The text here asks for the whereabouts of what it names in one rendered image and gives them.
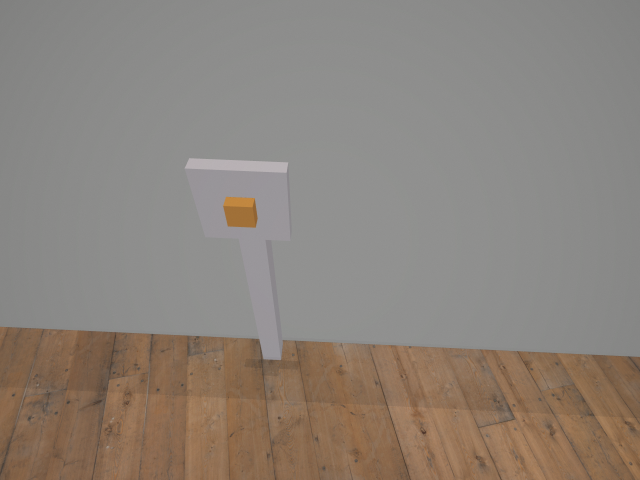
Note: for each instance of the button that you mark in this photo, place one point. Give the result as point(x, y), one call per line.
point(240, 212)

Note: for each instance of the panel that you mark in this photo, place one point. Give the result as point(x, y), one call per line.
point(211, 181)

